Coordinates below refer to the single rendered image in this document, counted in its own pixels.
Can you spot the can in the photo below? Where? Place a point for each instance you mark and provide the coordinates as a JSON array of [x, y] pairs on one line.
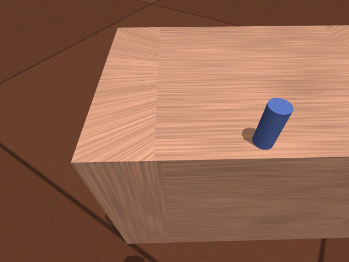
[[273, 120]]

